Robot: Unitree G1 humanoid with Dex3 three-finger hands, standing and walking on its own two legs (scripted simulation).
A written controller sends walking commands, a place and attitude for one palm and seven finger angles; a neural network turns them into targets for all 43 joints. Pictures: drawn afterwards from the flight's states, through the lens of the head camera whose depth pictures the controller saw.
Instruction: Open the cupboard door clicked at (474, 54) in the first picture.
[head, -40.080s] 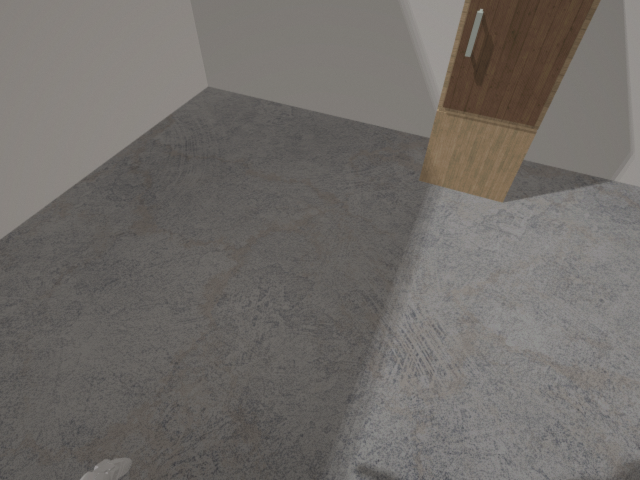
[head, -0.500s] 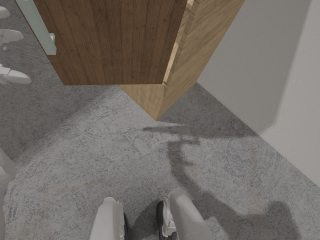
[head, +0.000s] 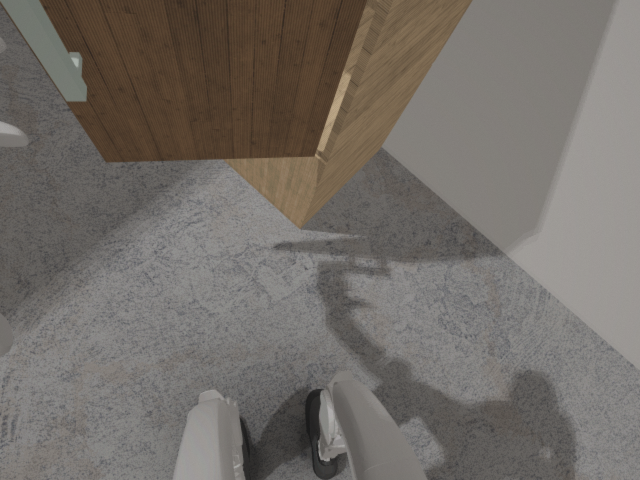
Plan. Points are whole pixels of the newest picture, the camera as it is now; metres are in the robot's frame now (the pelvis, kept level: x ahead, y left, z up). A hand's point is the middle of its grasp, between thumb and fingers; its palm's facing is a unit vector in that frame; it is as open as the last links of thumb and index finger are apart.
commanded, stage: move the hooked fingers beside the handle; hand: left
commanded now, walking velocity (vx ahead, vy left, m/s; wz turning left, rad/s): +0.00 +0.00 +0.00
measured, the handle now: (47, 28) +0.59 +0.23 +0.07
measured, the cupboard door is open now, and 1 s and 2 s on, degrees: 49 49 48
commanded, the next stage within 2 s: slide the fingers in behind the handle in 0.52 s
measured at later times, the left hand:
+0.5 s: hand out of the picture +0.53 +0.28 +0.07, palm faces +0.05 -1.00 -0.05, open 14.0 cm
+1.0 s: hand (13, 71) +0.54 +0.26 +0.06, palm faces +0.04 -1.00 -0.03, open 13.9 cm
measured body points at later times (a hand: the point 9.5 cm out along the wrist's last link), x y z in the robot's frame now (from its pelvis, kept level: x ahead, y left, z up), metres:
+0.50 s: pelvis +0.00 -0.01 +0.00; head +0.19 +0.04 +0.40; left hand +0.53 +0.33 +0.07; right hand +0.00 -0.27 -0.10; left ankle +0.00 +0.08 -0.63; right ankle +0.04 -0.13 -0.63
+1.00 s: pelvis +0.00 -0.01 +0.00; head +0.18 +0.04 +0.41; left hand +0.53 +0.31 +0.07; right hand -0.01 -0.27 -0.10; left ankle +0.00 +0.08 -0.63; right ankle +0.04 -0.13 -0.63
